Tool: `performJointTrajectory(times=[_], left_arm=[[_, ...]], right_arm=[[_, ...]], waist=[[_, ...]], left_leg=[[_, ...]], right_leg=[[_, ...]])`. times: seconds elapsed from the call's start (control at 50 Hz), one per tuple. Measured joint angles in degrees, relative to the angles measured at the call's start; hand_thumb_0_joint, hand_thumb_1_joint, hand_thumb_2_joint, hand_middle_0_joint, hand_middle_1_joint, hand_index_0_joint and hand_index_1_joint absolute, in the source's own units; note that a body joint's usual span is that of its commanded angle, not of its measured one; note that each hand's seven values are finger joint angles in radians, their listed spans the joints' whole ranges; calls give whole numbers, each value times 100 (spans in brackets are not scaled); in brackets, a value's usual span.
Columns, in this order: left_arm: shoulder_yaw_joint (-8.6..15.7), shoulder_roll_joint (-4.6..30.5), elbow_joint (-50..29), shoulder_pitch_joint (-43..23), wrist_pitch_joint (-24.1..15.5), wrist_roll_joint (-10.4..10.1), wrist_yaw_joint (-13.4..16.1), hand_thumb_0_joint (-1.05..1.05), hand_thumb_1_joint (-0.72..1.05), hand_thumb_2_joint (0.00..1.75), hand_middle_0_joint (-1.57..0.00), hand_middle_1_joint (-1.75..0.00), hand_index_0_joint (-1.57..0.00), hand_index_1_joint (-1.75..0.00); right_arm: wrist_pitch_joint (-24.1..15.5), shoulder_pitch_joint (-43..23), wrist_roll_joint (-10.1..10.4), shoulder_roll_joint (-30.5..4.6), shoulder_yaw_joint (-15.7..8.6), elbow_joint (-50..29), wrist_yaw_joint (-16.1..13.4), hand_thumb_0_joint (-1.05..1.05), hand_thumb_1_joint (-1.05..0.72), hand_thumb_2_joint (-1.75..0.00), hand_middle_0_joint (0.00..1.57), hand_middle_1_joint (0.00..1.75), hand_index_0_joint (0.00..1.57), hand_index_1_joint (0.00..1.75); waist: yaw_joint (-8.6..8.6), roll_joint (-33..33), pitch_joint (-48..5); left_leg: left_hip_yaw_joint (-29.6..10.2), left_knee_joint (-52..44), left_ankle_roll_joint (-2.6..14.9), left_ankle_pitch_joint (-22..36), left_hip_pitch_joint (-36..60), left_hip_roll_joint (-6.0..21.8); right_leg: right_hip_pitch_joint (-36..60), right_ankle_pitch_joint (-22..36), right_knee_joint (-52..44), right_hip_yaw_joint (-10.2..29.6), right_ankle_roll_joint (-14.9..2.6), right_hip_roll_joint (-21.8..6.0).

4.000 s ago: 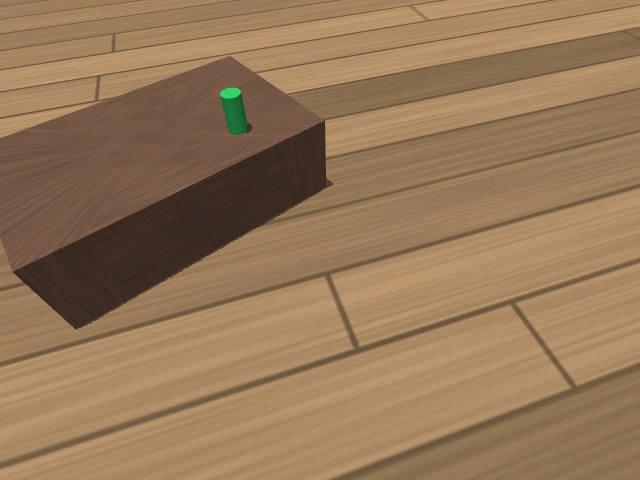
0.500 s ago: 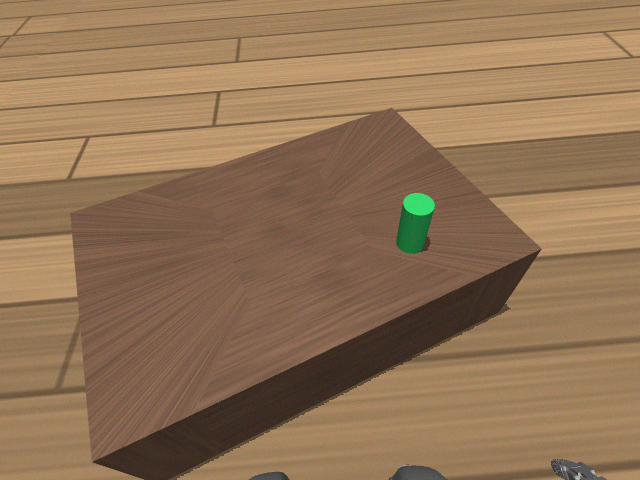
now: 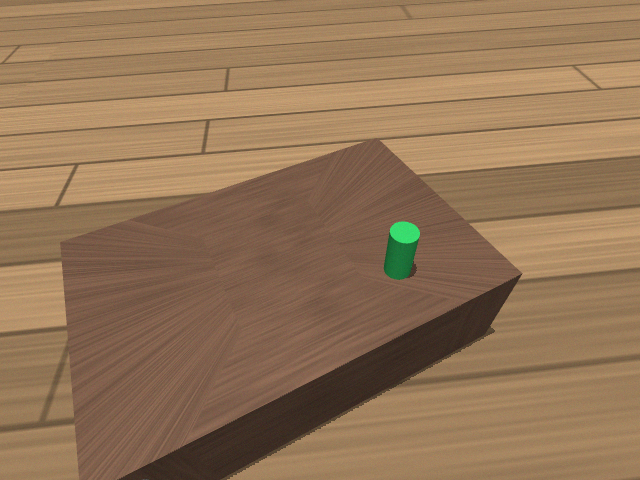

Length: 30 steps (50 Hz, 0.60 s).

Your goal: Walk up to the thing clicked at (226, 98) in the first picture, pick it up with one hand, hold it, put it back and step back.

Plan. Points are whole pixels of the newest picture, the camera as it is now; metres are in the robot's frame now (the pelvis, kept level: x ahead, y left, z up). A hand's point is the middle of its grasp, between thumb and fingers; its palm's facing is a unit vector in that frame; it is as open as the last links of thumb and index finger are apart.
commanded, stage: walk up
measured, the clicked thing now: (400, 251) +0.72 -0.21 -0.34
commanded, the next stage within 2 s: stand in 0.56 s
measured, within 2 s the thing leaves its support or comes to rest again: neither
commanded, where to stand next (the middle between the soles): +0.06 -0.01 m, yaw +1 degrees
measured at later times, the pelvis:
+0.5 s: pelvis +0.01 +0.01 +0.00, yaw +0 degrees
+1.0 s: pelvis +0.02 +0.01 +0.00, yaw +1 degrees
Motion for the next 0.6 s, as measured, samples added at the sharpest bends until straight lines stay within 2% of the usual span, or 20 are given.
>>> performJointTrajectory(times=[0.4,0.6], left_arm=[[48,-35,298,280,28,40,25,1,91,89,-20,-30,-20,-30],[53,-49,245,264,1,58,60,1,91,89,-20,-30,-20,-30]], right_arm=[[51,-51,-12,154,-49,87,6,1,-90,-90,20,30,20,30],[83,-68,-19,175,-73,55,-3,1,-90,-90,20,30,20,30]], waist=[[87,51,-14],[51,43,-27]], left_leg=[[-11,-273,27,69,160,-42],[-30,-284,38,32,195,-55]], right_leg=[[202,98,-338,-20,48,-28],[270,81,-399,-40,70,-42]])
